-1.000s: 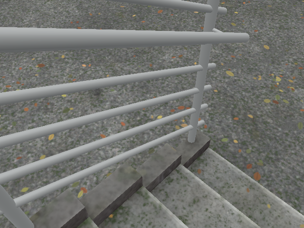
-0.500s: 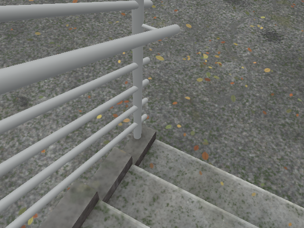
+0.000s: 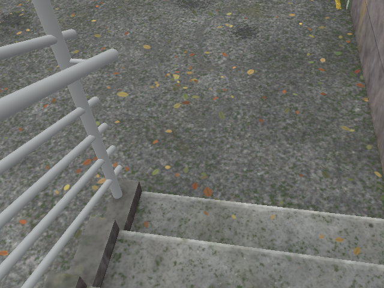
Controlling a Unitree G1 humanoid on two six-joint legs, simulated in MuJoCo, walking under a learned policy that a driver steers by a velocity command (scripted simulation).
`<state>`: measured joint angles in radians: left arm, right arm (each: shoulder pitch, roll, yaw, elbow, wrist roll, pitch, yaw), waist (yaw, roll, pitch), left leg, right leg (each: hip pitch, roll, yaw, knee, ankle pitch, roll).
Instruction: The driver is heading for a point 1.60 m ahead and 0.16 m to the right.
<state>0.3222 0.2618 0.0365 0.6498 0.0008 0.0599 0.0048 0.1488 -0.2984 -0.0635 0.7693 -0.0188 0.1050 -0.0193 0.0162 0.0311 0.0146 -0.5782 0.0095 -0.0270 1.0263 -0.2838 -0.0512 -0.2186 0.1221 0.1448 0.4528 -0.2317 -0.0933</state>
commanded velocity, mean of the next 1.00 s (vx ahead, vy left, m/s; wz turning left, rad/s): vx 0.20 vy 0.00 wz -0.29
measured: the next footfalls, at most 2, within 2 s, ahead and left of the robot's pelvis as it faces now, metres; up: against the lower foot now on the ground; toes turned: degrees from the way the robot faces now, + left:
left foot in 0.28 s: +0.06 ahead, +0.11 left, +0.00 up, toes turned -14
right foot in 0.72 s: +0.01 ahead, -0.06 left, +0.00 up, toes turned -15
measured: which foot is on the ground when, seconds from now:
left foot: up 0.00-0.26, down 0.28-0.72, up 0.74-1.00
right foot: down 0.00-0.28, up 0.30-0.70, down 0.72-1.00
